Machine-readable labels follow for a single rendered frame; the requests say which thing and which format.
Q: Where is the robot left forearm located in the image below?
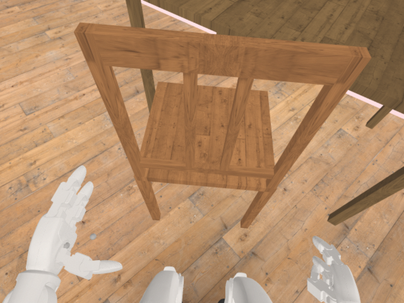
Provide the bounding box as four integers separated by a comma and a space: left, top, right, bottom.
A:
2, 270, 61, 303

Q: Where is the robot left hand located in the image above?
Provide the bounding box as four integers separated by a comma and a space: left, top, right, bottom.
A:
26, 165, 122, 280

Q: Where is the robot right hand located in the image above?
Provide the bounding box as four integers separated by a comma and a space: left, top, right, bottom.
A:
307, 236, 360, 303

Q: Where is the table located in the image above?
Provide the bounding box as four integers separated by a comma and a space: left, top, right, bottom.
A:
126, 0, 404, 226

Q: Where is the robot left shin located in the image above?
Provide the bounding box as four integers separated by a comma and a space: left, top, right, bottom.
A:
163, 266, 176, 272

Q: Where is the chair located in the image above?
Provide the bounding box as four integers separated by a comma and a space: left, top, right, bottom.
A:
74, 23, 371, 229

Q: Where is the robot left thigh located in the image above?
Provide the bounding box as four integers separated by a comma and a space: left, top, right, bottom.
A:
139, 270, 184, 303

